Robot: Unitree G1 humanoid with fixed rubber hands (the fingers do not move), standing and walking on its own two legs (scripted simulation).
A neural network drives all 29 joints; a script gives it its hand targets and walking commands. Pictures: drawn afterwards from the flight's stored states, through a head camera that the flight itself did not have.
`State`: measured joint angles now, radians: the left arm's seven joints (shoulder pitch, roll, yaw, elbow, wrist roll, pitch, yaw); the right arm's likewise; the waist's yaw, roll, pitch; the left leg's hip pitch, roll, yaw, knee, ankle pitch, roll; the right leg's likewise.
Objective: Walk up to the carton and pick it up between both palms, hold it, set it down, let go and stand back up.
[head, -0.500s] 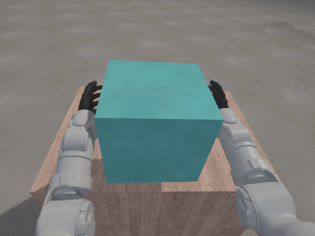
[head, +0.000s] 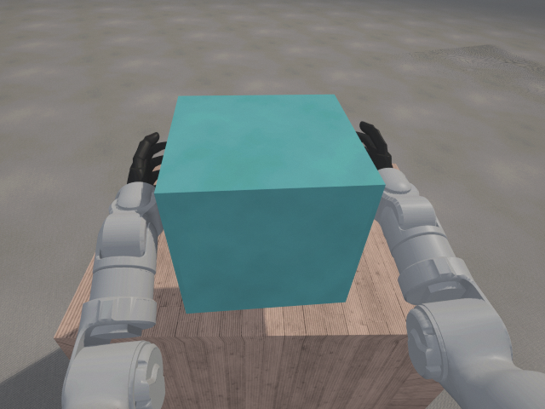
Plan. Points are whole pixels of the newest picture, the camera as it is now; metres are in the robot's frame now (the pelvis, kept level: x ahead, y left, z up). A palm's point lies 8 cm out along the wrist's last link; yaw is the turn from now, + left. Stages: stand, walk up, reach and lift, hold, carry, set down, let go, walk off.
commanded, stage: reach and lift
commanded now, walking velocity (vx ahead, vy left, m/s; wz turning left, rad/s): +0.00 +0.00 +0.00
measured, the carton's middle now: (262, 200) +0.39 +0.02 +0.15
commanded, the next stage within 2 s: hold in 0.94 s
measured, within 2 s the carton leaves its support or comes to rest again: neither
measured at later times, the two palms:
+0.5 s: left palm (141, 180) +0.36 +0.19 +0.20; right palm (379, 164) +0.39 -0.15 +0.22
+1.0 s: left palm (140, 173) +0.35 +0.19 +0.22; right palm (389, 155) +0.38 -0.15 +0.24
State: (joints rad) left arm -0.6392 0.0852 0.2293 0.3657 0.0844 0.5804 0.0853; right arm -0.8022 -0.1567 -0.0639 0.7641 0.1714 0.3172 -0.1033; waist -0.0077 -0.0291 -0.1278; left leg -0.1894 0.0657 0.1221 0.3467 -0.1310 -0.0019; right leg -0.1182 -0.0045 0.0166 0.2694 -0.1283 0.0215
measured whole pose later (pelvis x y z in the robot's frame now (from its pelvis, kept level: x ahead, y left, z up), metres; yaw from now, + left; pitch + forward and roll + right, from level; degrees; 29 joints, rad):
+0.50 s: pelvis +0.00 +0.00 +0.00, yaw +0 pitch -2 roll -1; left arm -0.66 0.09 0.25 0.32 0.10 0.65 0.08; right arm -0.84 -0.16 -0.07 0.76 0.17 0.36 -0.10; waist -0.01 -0.03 -0.12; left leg -0.18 0.07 0.12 0.34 -0.13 0.00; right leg -0.11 0.00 0.02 0.27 -0.13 0.02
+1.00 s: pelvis +0.00 +0.00 +0.00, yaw +0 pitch -3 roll -1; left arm -0.67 0.09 0.25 0.30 0.11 0.72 0.06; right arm -0.87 -0.17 -0.06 0.74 0.19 0.44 -0.11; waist -0.03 -0.03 -0.16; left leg -0.16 0.07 0.12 0.34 -0.13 0.00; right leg -0.09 0.00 0.02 0.27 -0.13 0.02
